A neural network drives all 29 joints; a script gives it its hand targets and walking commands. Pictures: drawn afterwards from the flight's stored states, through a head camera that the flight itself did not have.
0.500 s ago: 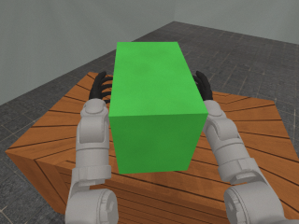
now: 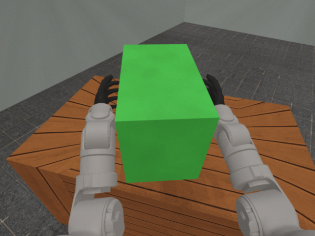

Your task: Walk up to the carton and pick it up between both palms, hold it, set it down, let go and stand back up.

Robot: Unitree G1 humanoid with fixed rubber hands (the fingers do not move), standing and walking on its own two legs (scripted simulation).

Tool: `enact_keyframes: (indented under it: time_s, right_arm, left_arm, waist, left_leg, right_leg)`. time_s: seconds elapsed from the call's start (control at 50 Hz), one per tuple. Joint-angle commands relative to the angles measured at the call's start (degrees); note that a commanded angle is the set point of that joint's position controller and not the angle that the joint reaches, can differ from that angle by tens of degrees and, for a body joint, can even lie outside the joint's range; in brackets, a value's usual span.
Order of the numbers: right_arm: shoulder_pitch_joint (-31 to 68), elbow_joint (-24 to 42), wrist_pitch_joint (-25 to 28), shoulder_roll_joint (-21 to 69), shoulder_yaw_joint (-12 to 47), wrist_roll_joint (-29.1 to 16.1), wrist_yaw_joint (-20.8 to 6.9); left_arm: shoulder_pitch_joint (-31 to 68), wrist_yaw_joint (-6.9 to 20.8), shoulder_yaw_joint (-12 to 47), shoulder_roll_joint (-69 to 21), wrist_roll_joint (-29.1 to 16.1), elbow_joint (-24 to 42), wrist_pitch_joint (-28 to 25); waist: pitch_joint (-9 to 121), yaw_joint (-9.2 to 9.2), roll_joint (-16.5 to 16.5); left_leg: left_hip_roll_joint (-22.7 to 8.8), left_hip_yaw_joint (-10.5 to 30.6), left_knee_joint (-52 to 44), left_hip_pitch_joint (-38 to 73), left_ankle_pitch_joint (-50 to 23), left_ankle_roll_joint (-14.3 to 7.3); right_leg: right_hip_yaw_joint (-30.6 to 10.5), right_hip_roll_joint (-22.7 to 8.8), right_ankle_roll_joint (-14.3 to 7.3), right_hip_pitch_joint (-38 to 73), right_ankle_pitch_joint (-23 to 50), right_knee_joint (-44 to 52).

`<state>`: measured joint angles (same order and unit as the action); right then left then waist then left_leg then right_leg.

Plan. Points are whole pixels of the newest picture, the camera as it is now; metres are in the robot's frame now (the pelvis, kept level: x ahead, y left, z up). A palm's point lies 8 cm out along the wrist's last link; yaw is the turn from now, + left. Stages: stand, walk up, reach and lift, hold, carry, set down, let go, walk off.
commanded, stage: hold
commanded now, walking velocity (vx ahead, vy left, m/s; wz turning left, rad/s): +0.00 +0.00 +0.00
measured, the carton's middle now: (158, 108) +0.40 +0.00 +0.16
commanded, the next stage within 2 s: none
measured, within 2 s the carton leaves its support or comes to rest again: neither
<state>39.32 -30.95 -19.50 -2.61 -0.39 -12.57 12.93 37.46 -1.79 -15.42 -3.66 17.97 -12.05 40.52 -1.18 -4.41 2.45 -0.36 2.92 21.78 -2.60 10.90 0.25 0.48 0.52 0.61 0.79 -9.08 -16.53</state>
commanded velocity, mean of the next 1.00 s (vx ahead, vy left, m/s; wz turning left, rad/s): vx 0.00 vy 0.00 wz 0.00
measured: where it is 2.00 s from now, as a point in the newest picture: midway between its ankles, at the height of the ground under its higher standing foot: outside the picture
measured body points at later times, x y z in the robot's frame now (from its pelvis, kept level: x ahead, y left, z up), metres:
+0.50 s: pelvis +0.00 +0.00 +0.00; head -0.06 +0.02 +0.44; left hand +0.38 +0.14 +0.20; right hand +0.37 -0.14 +0.20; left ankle +0.02 +0.12 -0.75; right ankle +0.01 -0.13 -0.75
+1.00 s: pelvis +0.00 +0.00 +0.00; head -0.05 +0.03 +0.45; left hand +0.39 +0.14 +0.19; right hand +0.38 -0.14 +0.20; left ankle +0.02 +0.12 -0.75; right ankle +0.01 -0.13 -0.75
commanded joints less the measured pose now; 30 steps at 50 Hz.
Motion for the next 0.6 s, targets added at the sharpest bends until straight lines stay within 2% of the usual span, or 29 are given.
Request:
enact_keyframes:
  time_s: [0.0,0.06,0.12,0.14,0.16,0.18,0.22,0.26,0.3,0.34,0.38,0.44,0.48,0.52,0.58]
  right_arm:
    - [51.4,19.3,4.2,38.3,22.3,-5.1,-4.9]
    - [52.7,20.4,4.2,38.8,22.5,-5.3,-4.6]
    - [49.6,17.4,3.4,38.4,22.1,-5.1,-4.4]
    - [48.9,16.2,3.1,37.8,21.8,-5.3,-4.3]
    - [47.5,15.6,3.1,38.1,21.9,-5.5,-4.3]
    - [49.0,16.8,3.3,37.8,21.7,-5.7,-4.2]
    - [49.7,19.9,3.6,38.2,22.7,-6.4,-3.8]
    - [47.8,18.6,3.0,38.0,22.6,-6.5,-3.5]
    - [48.1,17.2,2.5,37.6,22.2,-6.3,-3.7]
    - [49.9,17.4,2.9,38.1,21.5,-5.3,-4.0]
    - [49.4,18.7,3.3,39.0,22.2,-5.7,-4.1]
    - [52.4,17.9,3.5,39.5,21.5,-5.0,-4.6]
    - [51.7,19.2,3.9,39.3,22.2,-5.3,-4.7]
    - [52.0,19.4,3.6,38.8,22.0,-5.3,-4.7]
    - [52.8,15.0,3.5,38.6,19.9,-3.7,-5.2]
  left_arm:
    - [39.7,8.4,29.9,-35.3,-9.1,6.3,-4.5]
    - [41.4,8.2,30.4,-35.2,-10.3,6.9,-5.1]
    - [40.2,8.5,29.6,-34.5,-9.3,6.4,-5.0]
    - [38.9,8.7,28.4,-34.1,-8.2,4.6,-4.4]
    - [38.8,8.9,28.4,-33.9,-8.3,6.6,-4.3]
    - [39.8,9.1,28.1,-33.8,-8.3,6.7,-4.2]
    - [38.6,9.2,29.5,-34.2,-9.0,7.8,-4.1]
    - [39.1,9.3,29.9,-34.0,-8.7,8.9,-4.4]
    - [39.4,9.6,28.5,-33.3,-7.9,7.2,-4.0]
    - [40.5,9.5,28.1,-33.1,-8.1,6.6,-4.2]
    - [40.9,9.1,30.3,-34.6,-9.1,8.8,-4.5]
    - [42.9,8.7,29.3,-34.3,-9.4,6.1,-5.2]
    - [41.5,8.3,30.5,-35.4,-9.9,6.9,-5.3]
    - [40.2,8.4,29.1,-35.6,-9.5,4.9,-4.9]
    - [42.4,8.5,27.3,-34.5,-8.8,2.4,-5.0]
  waist:
    - [25.3,-0.58,-3.6]
    - [27.0,-1.01,-3.4]
    - [25.0,-1.43,-4.3]
    - [22.0,-1.02,-4.3]
    - [22.7,-1.41,-3.5]
    - [23.8,-0.9,-3.6]
    - [24.8,-1.48,-4.0]
    - [23.7,-2.33,-5.1]
    - [21.4,-1.36,-5.3]
    - [21.7,-1.07,-3.9]
    - [24.0,-1.75,-4.9]
    - [22.7,-0.8,-3.6]
    - [24.7,-0.97,-4.4]
    - [24.1,-0.42,-3.1]
    - [22.2,-0.13,-2.9]
  left_leg:
    - [1.9,-2.1,-1.3,7.7,-16.4,1.1]
    - [2.2,-2.1,-1.0,7.3,-16.5,0.9]
    - [2.5,-2.1,-1.5,7.2,-16.2,1.2]
    - [2.4,-2.1,-1.8,6.6,-15.9,1.0]
    - [2.3,-2.2,-1.7,7.0,-17.6,1.2]
    - [2.5,-2.3,-1.8,6.6,-17.1,1.3]
    - [2.8,-2.1,-0.8,6.7,-19.4,1.3]
    - [2.9,-2.1,-0.6,7.1,-20.0,1.9]
    - [2.9,-2.0,-1.7,5.8,-17.3,1.7]
    - [2.9,-2.3,-2.4,4.6,-14.8,1.0]
    - [2.6,-2.1,-1.8,6.3,-17.0,1.6]
    - [2.5,-2.1,-2.5,4.8,-13.3,0.8]
    - [2.3,-2.0,-2.0,6.2,-15.6,1.2]
    - [2.1,-1.8,-2.2,6.2,-14.5,0.7]
    - [2.2,-2.5,-3.5,4.5,-9.8,0.0]
  right_leg:
    - [2.8,3.4,1.3,2.5,9.7,1.7]
    - [2.6,3.2,1.7,2.8,11.3,1.3]
    - [2.5,3.0,1.9,3.8,12.4,1.1]
    - [2.4,3.0,1.8,3.5,11.7,1.6]
    - [2.6,3.2,1.9,4.5,13.0,1.3]
    - [2.8,3.1,2.1,4.7,12.6,1.3]
    - [2.4,3.0,2.2,6.2,16.3,0.8]
    - [2.3,3.0,2.3,6.1,17.4,0.7]
    - [2.6,2.8,2.2,5.2,14.0,1.1]
    - [2.6,2.6,2.3,4.6,12.2,1.3]
    - [2.6,3.0,1.8,4.8,13.3,1.0]
    - [2.9,3.0,1.9,2.4,9.0,1.6]
    - [2.8,3.2,1.5,2.7,10.3,1.3]
    - [2.7,3.4,1.4,2.5,8.5,1.9]
    - [2.7,3.0,1.4,0.7,3.8,2.4]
